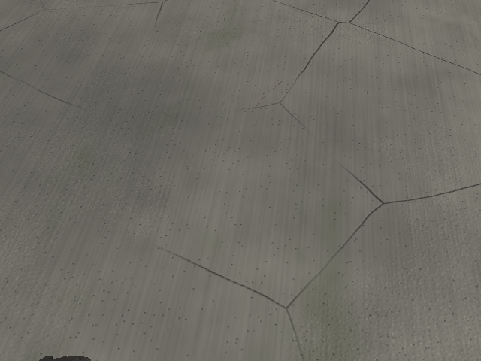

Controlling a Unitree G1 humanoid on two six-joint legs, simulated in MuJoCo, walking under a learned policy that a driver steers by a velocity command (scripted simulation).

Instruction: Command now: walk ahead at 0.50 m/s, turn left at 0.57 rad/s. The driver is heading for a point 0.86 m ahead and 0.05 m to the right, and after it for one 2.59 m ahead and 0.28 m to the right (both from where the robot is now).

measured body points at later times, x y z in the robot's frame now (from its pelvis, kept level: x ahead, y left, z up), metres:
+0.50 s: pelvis +0.28 -0.04 +0.00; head +0.31 -0.05 +0.45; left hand +0.25 +0.23 -0.12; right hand +0.50 -0.26 -0.09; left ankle +0.36 +0.13 -0.69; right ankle +0.27 -0.15 -0.75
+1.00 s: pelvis +0.53 +0.07 +0.00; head +0.55 +0.08 +0.45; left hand +0.64 +0.36 -0.11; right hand +0.61 -0.20 -0.12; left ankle +0.48 +0.15 -0.75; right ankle +0.66 -0.09 -0.67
